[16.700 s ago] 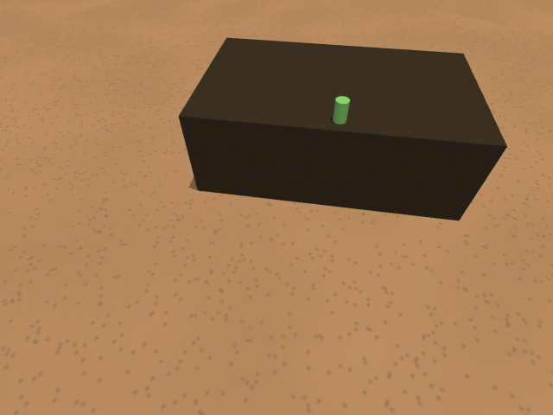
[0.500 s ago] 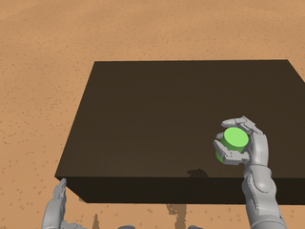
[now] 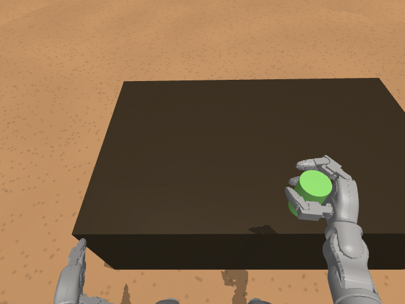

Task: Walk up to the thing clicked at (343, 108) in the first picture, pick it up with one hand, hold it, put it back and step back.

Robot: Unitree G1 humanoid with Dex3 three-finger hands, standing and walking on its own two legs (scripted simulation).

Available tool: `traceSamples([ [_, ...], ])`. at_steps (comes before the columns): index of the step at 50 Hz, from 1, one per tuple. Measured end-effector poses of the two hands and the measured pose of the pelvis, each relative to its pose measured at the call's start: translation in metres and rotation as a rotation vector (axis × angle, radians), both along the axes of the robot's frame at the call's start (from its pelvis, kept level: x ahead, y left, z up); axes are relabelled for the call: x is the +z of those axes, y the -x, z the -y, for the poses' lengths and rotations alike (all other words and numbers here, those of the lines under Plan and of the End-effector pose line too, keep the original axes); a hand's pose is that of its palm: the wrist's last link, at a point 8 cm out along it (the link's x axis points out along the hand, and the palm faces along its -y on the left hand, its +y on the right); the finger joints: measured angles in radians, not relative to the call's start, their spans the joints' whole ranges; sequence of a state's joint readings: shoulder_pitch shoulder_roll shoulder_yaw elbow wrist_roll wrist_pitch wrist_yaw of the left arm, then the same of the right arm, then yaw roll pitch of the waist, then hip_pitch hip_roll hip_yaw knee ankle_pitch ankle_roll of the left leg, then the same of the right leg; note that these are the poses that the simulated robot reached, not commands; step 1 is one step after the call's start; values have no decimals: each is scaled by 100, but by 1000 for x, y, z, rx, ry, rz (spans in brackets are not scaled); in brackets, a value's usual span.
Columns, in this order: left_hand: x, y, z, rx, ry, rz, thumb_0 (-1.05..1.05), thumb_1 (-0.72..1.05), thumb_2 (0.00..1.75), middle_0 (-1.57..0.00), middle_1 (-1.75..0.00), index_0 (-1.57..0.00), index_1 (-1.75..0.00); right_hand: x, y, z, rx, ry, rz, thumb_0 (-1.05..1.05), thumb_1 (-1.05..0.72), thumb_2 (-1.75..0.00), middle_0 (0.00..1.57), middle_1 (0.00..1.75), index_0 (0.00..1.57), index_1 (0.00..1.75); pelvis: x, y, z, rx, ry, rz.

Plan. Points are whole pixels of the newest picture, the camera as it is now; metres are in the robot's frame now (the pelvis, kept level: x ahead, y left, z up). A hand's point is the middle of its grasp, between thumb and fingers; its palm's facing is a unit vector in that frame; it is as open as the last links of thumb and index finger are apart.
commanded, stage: hold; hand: right
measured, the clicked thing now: (308, 195) +0.32 -0.18 +0.03
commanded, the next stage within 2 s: crouch in 1.32 s
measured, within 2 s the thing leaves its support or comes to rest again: neither
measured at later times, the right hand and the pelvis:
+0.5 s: hand (305, 189) +0.32 -0.17 +0.05, palm faces +0.16 +0.99 -0.02, open 7.8 cm; pelvis +0.00 +0.00 +0.00, yaw +0 degrees
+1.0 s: hand (304, 191) +0.32 -0.17 +0.05, palm faces +0.16 +0.99 -0.02, open 7.8 cm; pelvis +0.00 +0.00 +0.00, yaw +0 degrees
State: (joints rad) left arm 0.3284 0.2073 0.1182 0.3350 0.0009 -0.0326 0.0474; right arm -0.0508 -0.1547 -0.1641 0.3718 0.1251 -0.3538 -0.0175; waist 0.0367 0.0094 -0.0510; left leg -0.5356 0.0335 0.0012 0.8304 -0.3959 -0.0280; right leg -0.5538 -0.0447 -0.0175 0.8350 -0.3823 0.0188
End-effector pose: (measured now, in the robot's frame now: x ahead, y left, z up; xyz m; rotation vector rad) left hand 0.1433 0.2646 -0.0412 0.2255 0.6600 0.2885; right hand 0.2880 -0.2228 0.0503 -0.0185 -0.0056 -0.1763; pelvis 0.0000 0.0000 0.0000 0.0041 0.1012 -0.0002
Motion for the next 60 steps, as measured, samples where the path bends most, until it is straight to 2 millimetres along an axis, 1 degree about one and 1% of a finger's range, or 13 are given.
traceSamples([
  [6, 0, -5, 4, -10, 12, 13, -1, -53, 5, -6, -6, -6, -6, 4, -2, 1, 6, -1, 7, 0, 9, -105, 86, 100, 85, 100, 1, 1, 0, -4, -1, 0],
  [10, 3, -5, 4, -12, 8, 25, -1, -53, 5, -6, -6, -6, -6, -4, -5, -3, 21, -17, -23, 0, 9, -105, 86, 100, 85, 100, 1, 1, 0, -4, 1, -3],
  [13, 4, -1, 0, -1, -2, 19, -1, -53, 4, -6, -6, -6, -5, -11, -6, -5, 25, -25, -46, 0, 9, -105, 86, 100, 84, 100, 1, 1, 0, -1, 2, -7],
  [17, 3, 4, -4, 9, -15, -3, -1, -53, 5, -6, -6, -6, -5, -14, -5, -5, 18, -26, -43, 0, 9, -105, 86, 101, 84, 101, 0, 0, 0, 4, 2, -13],
  [21, -2, 4, -1, 5, -7, -22, -1, -53, 5, -6, -6, -6, -6, -10, -5, -3, 12, -10, -23, 0, 9, -105, 86, 101, 84, 101, -1, -1, 0, 5, 0, -16],
  [27, -3, -8, 7, -10, 14, -6, -1, -53, 5, -6, -6, -6, -6, 2, -7, -1, 9, 2, 6, 0, 9, -105, 86, 100, 84, 100, 1, -7, 1, 1, -1, -13],
  [30, -2, -13, 8, -14, 21, 9, -1, -53, 5, -6, -6, -6, -6, 5, -8, 0, 8, 1, 5, 0, 9, -105, 86, 100, 85, 100, 1, -8, 1, -2, 0, -9],
  [35, 3, -15, 5, -12, 14, 21, -1, -54, 5, -6, -6, -6, -6, -3, -12, -1, 5, -21, -25, 0, 9, -105, 86, 100, 84, 100, 1, -8, 0, -5, 3, -8],
  [43, 4, -3, -2, -1, -9, -7, -1, -53, 5, -6, -6, -6, -6, -17, -8, -10, 35, -26, -52, 0, 9, -105, 86, 100, 84, 101, 0, -4, -1, 1, 3, -14],
  [48, -1, 0, 1, 2, 2, -21, -1, -53, 5, -6, -6, -6, -6, -7, -3, -8, 21, -5, -16, 0, 9, -105, 86, 100, 84, 101, 0, -4, 0, 5, 1, -12],
  [54, -2, -6, 9, -12, 31, -1, -1, -53, 5, -6, -6, -6, -6, 9, 0, -1, 1, 14, 23, 0, 9, -105, 86, 100, 84, 100, 1, -4, 0, -1, 0, -1],
  [57, 0, -9, 6, -10, 28, 15, -1, -53, 5, -6, -6, -6, -6, 8, -1, 1, 0, 6, 9, 0, 9, -105, 86, 100, 84, 100, 2, -4, 0, -3, 1, 0],
  [60, 3, -9, 1, -4, 13, 25, -1, -53, 5, -6, -6, -6, -6, 0, -2, -1, 7, -10, -20, 0, 9, -105, 86, 100, 84, 100, 2, -3, 0, -3, 3, -2],
])
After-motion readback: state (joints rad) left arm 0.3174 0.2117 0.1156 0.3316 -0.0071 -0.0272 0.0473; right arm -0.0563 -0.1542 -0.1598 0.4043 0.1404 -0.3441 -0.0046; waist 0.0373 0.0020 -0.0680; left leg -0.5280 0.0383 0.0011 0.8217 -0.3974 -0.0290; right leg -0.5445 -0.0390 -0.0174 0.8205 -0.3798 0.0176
